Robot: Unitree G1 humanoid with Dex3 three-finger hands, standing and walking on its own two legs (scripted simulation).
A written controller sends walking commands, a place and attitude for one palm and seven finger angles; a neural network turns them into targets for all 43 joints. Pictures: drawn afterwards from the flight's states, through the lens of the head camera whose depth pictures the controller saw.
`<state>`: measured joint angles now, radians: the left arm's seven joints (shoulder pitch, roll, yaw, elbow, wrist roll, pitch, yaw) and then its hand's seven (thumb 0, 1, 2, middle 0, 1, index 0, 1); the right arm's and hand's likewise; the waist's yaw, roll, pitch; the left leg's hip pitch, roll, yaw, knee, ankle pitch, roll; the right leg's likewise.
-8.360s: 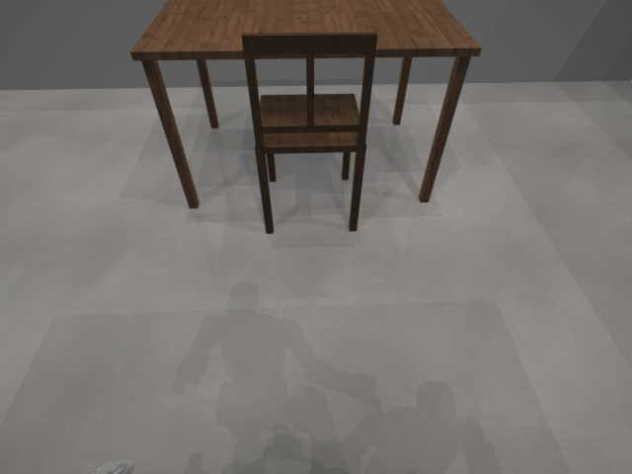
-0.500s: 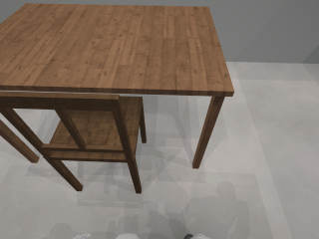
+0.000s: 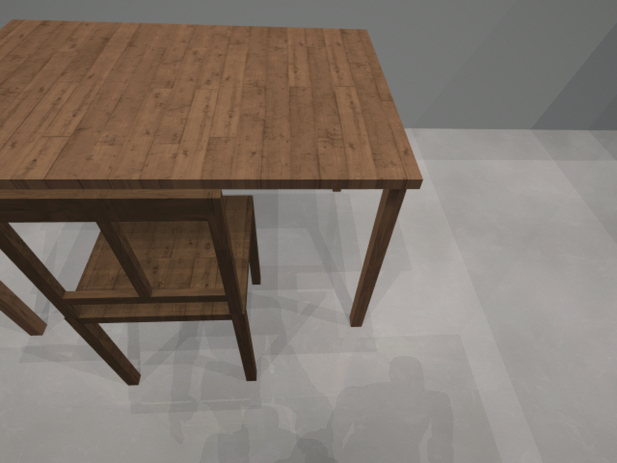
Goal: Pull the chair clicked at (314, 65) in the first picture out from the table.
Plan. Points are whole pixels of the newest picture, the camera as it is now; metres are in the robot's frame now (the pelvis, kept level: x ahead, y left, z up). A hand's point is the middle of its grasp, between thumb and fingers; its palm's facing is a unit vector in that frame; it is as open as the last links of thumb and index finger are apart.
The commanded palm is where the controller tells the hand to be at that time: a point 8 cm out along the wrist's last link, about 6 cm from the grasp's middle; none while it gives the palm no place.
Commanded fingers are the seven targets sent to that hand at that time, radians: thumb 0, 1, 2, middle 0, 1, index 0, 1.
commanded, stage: come to a stop and stand still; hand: left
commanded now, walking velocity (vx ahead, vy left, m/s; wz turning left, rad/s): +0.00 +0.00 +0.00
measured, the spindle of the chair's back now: (128, 260) +0.48 +0.36 -0.12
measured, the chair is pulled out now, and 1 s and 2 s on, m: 0.00 0.00 0.00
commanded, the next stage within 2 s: look again from close up in 0.52 s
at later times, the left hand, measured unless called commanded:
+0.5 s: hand out of the picture -0.02 +0.09 -0.18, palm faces +0.08 -0.98 -0.17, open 7.3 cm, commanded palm none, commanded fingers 0.00 0.90 0.90 -0.20 -0.30 -0.20 -0.30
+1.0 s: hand out of the picture -0.03 +0.17 -0.19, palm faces +0.04 -0.99 -0.16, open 7.4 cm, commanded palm none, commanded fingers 0.00 0.90 0.90 -0.20 -0.30 -0.20 -0.30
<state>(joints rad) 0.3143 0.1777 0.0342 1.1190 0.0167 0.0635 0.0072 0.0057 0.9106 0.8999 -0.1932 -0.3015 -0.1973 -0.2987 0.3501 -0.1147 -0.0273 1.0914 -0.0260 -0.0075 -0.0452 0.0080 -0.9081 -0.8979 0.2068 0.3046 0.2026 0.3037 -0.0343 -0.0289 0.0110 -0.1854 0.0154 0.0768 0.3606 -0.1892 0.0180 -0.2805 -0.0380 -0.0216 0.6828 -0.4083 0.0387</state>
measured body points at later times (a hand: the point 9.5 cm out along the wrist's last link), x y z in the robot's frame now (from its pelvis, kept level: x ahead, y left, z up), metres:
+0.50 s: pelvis +0.01 -0.06 -0.01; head +0.01 -0.07 +0.44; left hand -0.02 +0.15 -0.17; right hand +0.00 -0.27 -0.17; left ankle +0.00 +0.11 -0.75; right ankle -0.02 -0.13 -0.75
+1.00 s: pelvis -0.02 +0.01 -0.01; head -0.04 +0.03 +0.44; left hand -0.04 +0.23 -0.18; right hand +0.02 -0.23 -0.15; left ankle +0.01 +0.07 -0.75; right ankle -0.02 -0.13 -0.75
